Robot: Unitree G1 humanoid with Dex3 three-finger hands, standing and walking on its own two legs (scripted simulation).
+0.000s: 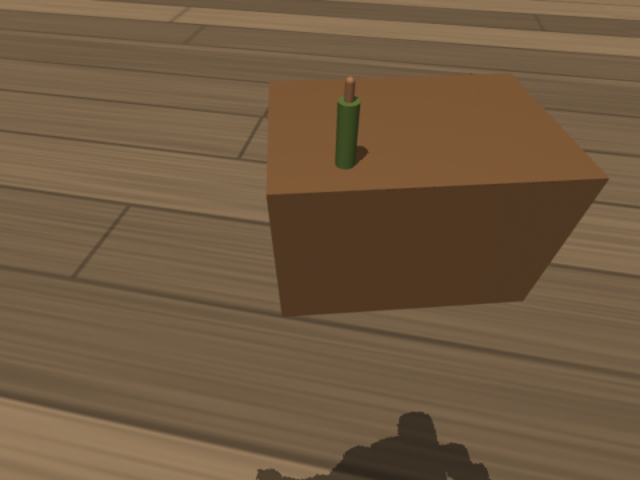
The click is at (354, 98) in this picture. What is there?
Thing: necked bottle
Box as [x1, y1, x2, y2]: [335, 76, 359, 169]
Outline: 350,76 347,77 345,80 345,95 338,99 335,164 338,167 344,169 350,168 354,165 359,112 359,99 353,95 354,79
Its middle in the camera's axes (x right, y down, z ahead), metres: +0.07 -0.31 +1.00
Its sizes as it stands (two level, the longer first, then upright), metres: 0.057 0.057 0.249
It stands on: a support 0.60 m high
